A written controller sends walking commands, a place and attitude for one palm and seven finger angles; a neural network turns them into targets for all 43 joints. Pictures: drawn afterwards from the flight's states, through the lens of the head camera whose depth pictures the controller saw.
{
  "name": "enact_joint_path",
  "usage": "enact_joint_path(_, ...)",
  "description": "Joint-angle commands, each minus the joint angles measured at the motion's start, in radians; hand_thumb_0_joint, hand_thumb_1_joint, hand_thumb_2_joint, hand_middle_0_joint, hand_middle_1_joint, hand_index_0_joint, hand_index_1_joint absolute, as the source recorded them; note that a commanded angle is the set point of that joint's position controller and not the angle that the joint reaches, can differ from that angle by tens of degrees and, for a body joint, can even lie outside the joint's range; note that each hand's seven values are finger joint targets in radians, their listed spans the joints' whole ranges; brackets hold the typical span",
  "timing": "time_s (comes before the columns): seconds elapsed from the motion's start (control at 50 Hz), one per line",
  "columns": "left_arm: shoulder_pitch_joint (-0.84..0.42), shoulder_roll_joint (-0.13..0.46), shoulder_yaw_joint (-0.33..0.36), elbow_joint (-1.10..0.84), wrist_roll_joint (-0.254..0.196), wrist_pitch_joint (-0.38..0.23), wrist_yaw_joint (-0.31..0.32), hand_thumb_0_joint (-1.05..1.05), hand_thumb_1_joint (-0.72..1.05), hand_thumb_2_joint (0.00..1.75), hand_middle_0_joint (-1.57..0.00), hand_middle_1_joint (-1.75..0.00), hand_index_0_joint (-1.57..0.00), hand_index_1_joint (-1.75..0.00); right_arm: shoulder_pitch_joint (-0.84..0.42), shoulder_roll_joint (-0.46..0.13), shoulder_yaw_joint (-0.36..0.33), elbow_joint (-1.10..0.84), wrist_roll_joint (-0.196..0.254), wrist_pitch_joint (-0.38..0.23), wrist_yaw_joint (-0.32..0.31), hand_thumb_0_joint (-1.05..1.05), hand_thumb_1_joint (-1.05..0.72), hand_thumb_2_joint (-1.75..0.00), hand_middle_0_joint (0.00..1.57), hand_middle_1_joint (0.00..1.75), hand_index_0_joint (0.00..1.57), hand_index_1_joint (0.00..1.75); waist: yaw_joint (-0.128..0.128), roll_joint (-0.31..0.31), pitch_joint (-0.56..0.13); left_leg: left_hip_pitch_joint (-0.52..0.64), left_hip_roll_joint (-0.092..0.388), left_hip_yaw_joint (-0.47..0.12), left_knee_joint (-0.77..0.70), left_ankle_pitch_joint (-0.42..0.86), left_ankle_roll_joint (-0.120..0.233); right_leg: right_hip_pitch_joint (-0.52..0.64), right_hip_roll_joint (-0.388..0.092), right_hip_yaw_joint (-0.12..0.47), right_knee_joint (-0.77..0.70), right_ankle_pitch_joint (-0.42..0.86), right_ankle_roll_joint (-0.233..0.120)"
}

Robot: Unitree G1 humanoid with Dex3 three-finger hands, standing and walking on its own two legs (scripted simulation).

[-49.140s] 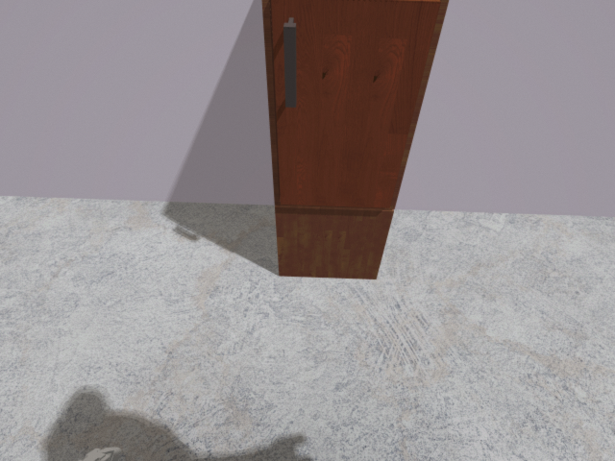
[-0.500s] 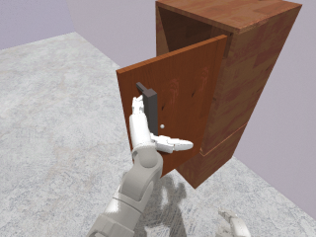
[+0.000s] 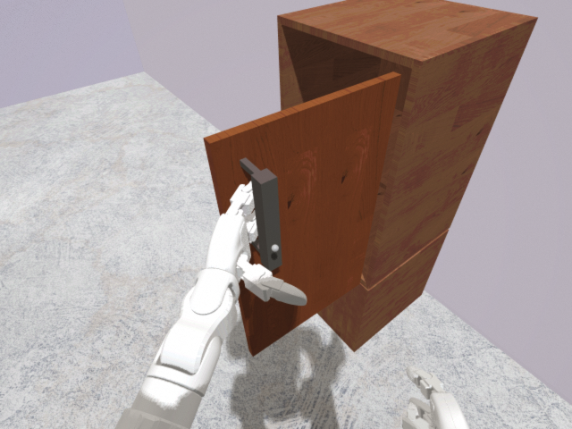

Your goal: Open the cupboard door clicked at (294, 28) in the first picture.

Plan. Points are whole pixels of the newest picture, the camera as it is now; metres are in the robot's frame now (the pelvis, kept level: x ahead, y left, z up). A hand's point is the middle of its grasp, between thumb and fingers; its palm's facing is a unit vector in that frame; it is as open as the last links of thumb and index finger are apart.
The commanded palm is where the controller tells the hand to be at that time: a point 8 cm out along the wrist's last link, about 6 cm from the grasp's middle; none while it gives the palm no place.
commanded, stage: slide the hand sideways off the handle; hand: left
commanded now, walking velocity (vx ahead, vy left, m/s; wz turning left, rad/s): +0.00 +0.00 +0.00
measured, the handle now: (259, 216) +0.38 +0.08 +0.13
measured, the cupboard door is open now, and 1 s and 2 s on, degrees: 88 90 90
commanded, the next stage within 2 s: draw the hand back to the body in 0.82 s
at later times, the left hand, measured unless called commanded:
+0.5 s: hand (235, 283) +0.26 +0.09 +0.13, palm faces -0.05 -1.00 -0.02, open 16.3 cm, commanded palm +0.22 +0.14 +0.13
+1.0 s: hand (208, 305) +0.23 +0.12 +0.13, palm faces -0.06 -1.00 -0.04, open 16.3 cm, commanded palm +0.19 +0.18 +0.13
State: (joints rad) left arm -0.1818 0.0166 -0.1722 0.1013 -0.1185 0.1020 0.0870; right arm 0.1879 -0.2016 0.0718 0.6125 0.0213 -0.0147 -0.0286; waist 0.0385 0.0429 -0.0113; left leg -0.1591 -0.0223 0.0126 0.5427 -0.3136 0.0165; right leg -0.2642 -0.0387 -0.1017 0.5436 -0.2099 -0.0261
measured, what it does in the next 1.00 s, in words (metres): stands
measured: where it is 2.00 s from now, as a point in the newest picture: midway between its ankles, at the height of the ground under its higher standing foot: outside the picture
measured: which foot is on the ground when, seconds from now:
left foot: down 0.00-1.00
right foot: down 0.00-1.00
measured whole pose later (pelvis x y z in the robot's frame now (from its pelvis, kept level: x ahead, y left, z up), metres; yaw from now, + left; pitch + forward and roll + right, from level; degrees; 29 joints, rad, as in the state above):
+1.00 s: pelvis +0.03 +0.00 +0.00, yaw +0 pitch -3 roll -1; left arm 0.44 0.16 -0.07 -0.49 -0.14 0.09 -0.09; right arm 0.24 -0.21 0.08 0.54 0.02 -0.14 -0.04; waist 0.05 0.05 -0.02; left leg -0.16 0.00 0.01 0.59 -0.38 0.02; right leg -0.26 -0.02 -0.10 0.57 -0.27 -0.02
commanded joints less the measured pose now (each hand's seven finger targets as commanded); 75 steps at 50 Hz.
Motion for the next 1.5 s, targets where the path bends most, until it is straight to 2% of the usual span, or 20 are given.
enact_joint_path(0.0,-0.197,-0.022,-0.032,-0.374,0.041,-0.079,-0.012,0.0,-0.5,0.3,-0.15,-0.3,-0.15,-0.3,-0.171,-0.073,-0.039,-0.209,-0.006,-0.054,0.018,0.0,-0.9,-0.9,0.2,0.3,0.2,0.3,0.012,-0.106,-0.158,-0.081,0.016,-0.038,-0.121,0.112,-0.002,0.151,0.01,0.072,-0.101,0.008,-0.02)
enact_joint_path(0.1,-0.064,0.072,0.042,-0.487,0.064,-0.049,-0.009,0.0,-0.5,0.3,-0.15,-0.3,-0.15,-0.3,-0.191,-0.068,-0.035,-0.24,-0.008,-0.027,0.014,0.0,-0.9,-0.9,0.2,0.3,0.2,0.3,0.027,-0.106,-0.136,-0.085,0.012,-0.014,-0.123,0.101,0.008,0.184,0.003,0.107,-0.141,-0.011,-0.014)
enact_joint_path(0.14,-0.01,0.073,0.043,-0.518,0.057,-0.031,-0.013,0.0,-0.5,0.3,-0.15,-0.3,-0.15,-0.3,-0.199,-0.063,-0.03,-0.245,-0.007,-0.017,0.011,0.0,-0.9,-0.9,0.2,0.3,0.2,0.3,0.026,-0.069,-0.121,-0.077,0.009,-0.01,-0.119,0.106,0.007,0.18,0.002,0.11,-0.152,-0.009,-0.014)
enact_joint_path(0.26,0.127,0.107,0.092,-0.615,0.018,-0.023,-0.046,0.0,-0.5,0.3,-0.15,-0.3,-0.15,-0.3,-0.19,-0.065,-0.025,-0.252,-0.009,-0.026,-0.005,0.0,-0.9,-0.9,0.2,0.3,0.2,0.3,0.021,-0.104,-0.135,-0.058,0.012,-0.005,-0.107,0.15,0.011,0.21,0.005,0.116,-0.157,0.056,-0.002)
enact_joint_path(0.36,0.271,0.114,0.091,-0.691,0.008,-0.039,-0.098,0.0,-0.5,0.3,-0.15,-0.3,-0.15,-0.3,-0.157,-0.074,-0.03,-0.257,-0.008,-0.05,-0.003,0.0,-0.9,-0.9,0.2,0.3,0.2,0.3,0.018,-0.047,-0.142,-0.043,0.017,-0.005,-0.103,0.214,0.007,0.208,0.014,0.084,-0.106,0.188,-0.004)
enact_joint_path(0.42,0.343,0.106,0.067,-0.758,0.013,-0.046,-0.121,0.0,-0.5,0.3,-0.15,-0.3,-0.15,-0.3,-0.143,-0.079,-0.034,-0.272,-0.006,-0.065,0.002,0.0,-0.9,-0.9,0.2,0.3,0.2,0.3,0.012,-0.056,-0.14,-0.037,0.021,-0.009,-0.091,0.257,0.008,0.195,0.02,0.067,-0.079,0.251,-0.004)
enact_joint_path(0.52,0.406,0.141,0.093,-0.793,0.011,-0.054,-0.14,0.0,-0.5,0.3,-0.15,-0.3,-0.15,-0.3,-0.126,-0.085,-0.035,-0.276,-0.007,-0.092,-0.004,0.0,-0.9,-0.9,0.2,0.3,0.2,0.3,0.006,-0.083,-0.1,-0.055,0.021,-0.019,-0.078,0.234,0.01,0.159,0.023,0.062,-0.075,0.212,-0.001)
enact_joint_path(0.64,0.499,0.174,0.144,-0.801,-0.004,-0.071,-0.15,0.0,-0.5,0.3,-0.15,-0.3,-0.15,-0.3,-0.116,-0.086,-0.032,-0.27,-0.007,-0.12,-0.012,0.0,-0.9,-0.9,0.2,0.3,0.2,0.3,0.016,-0.047,-0.082,-0.071,0.022,-0.025,-0.073,0.225,0.004,0.142,0.026,0.05,-0.065,0.178,-0.007)
enact_joint_path(0.8,0.531,0.163,0.127,-0.854,-0.027,-0.094,-0.188,0.0,-0.5,0.3,-0.15,-0.3,-0.15,-0.3,-0.096,-0.096,-0.034,-0.272,-0.003,-0.174,-0.014,0.0,-0.9,-0.9,0.2,0.3,0.2,0.3,0.007,-0.059,-0.093,-0.086,0.025,-0.04,-0.064,0.22,0.0,0.129,0.029,0.036,-0.046,0.167,-0.003)
enact_joint_path(0.86,0.498,0.154,0.112,-0.835,-0.024,-0.088,-0.183,0.0,-0.5,0.3,-0.15,-0.3,-0.15,-0.3,-0.099,-0.096,-0.029,-0.264,-0.003,-0.189,-0.016,0.0,-0.9,-0.9,0.2,0.3,0.2,0.3,0.001,-0.032,-0.055,-0.101,0.022,-0.045,-0.066,0.175,-0.001,0.096,0.027,0.036,-0.054,0.106,-0.003)
enact_joint_path(0.96,0.518,0.221,0.206,-0.813,-0.024,-0.083,-0.164,0.0,-0.5,0.3,-0.15,-0.3,-0.15,-0.3,-0.103,-0.095,-0.029,-0.257,-0.005,-0.194,-0.023,0.0,-0.9,-0.9,0.2,0.3,0.2,0.3,0.026,-0.037,-0.073,-0.119,0.02,-0.046,-0.075,0.147,-0.002,0.121,0.023,0.047,-0.061,0.055,-0.007)
enact_joint_path(1.04,0.492,0.248,0.253,-0.813,-0.051,-0.083,-0.178,0.0,-0.5,0.3,-0.15,-0.3,-0.15,-0.3,-0.112,-0.1,-0.029,-0.25,-0.001,-0.196,-0.03,0.0,-0.9,-0.9,0.2,0.3,0.2,0.3,0.027,-0.041,-0.08,-0.114,0.022,-0.044,-0.08,0.154,-0.004,0.138,0.026,0.05,-0.07,0.062,-0.007)
enact_joint_path(1.14,0.481,0.246,0.259,-0.816,-0.087,-0.074,-0.223,0.0,-0.5,0.3,-0.15,-0.3,-0.15,-0.3,-0.114,-0.113,-0.027,-0.24,0.005,-0.22,-0.031,0.0,-0.9,-0.9,0.2,0.3,0.2,0.3,0.02,0.005,-0.067,-0.097,0.023,-0.047,-0.085,0.174,-0.007,0.137,0.031,0.042,-0.079,0.092,-0.007)
enact_joint_path(1.18,0.47,0.241,0.25,-0.813,-0.092,-0.064,-0.241,0.0,-0.5,0.3,-0.15,-0.3,-0.15,-0.3,-0.108,-0.115,-0.027,-0.235,0.007,-0.226,-0.033,0.0,-0.9,-0.9,0.2,0.3,0.2,0.3,0.014,-0.011,-0.053,-0.096,0.023,-0.049,-0.088,0.165,-0.005,0.129,0.032,0.04,-0.085,0.085,-0.003)
enact_joint_path(1.3,0.47,0.314,0.359,-0.785,-0.111,-0.031,-0.258,0.0,-0.5,0.3,-0.15,-0.3,-0.15,-0.3,-0.116,-0.12,-0.026,-0.224,0.007,-0.225,-0.042,0.0,-0.9,-0.9,0.2,0.3,0.2,0.3,0.029,-0.046,-0.042,-0.1,0.021,-0.054,-0.103,0.145,-0.004,0.137,0.032,0.041,-0.103,0.048,-0.003)
enact_joint_path(1.34,0.479,0.359,0.421,-0.78,-0.124,-0.03,-0.259,0.0,-0.43,0.33,-0.15,-0.3,-0.15,-0.3,-0.123,-0.124,-0.028,-0.22,0.007,-0.223,-0.045,0.0,-0.9,-0.9,0.2,0.3,0.2,0.3,0.041,-0.033,-0.057,-0.098,0.02,-0.05,-0.098,0.153,-0.005,0.152,0.031,0.049,-0.104,0.05,-0.005)
enact_joint_path(1.4,0.442,0.351,0.434,-0.78,-0.151,-0.04,-0.274,0.0,-0.32,0.37,-0.16,-0.3,-0.16,-0.3,-0.126,-0.122,-0.025,-0.217,0.011,-0.23,-0.048,0.0,-0.9,-0.9,0.2,0.3,0.2,0.3,0.032,-0.012,-0.055,-0.084,0.019,-0.048,-0.102,0.155,-0.007,0.152,0.033,0.049,-0.117,0.052,-0.002)
enact_joint_path(1.42,0.43,0.453,0.426,-0.88,0.016,-0.133,-0.135,0.0,-0.29,0.39,-0.16,-0.3,-0.16,-0.3,-0.108,-0.113,-0.042,-0.221,-0.019,-0.236,-0.055,0.0,-0.9,-0.9,0.2,0.3,0.2,0.3,0.033,-0.004,-0.033,-0.105,0.021,-0.044,-0.122,0.149,0.006,0.183,0.027,0.071,-0.142,0.047,-0.002)
enact_joint_path(1.46,0.563,0.346,0.373,-0.773,0.032,-0.156,-0.058,0.0,-0.22,0.42,-0.16,-0.3,-0.16,-0.3,-0.101,-0.108,-0.038,-0.194,-0.033,-0.238,-0.05,0.0,-0.9,-0.9,0.2,0.3,0.2,0.3,0.021,-0.044,0.042,-0.112,0.027,-0.046,-0.133,0.108,0.002,0.144,0.016,0.076,-0.178,-0.017,-0.004)
enact_joint_path(1.48,0.566,0.34,0.36,-0.77,0.046,-0.17,-0.042,0.0,-0.18,0.43,-0.16,-0.3,-0.16,-0.3,-0.102,-0.108,-0.041,-0.191,-0.031,-0.23,-0.046,0.0,-0.9,-0.9,0.2,0.3,0.2,0.3,0.019,-0.029,0.048,-0.101,0.032,-0.043,-0.139,0.107,0.005,0.148,0.014,0.077,-0.185,-0.025,-0.002)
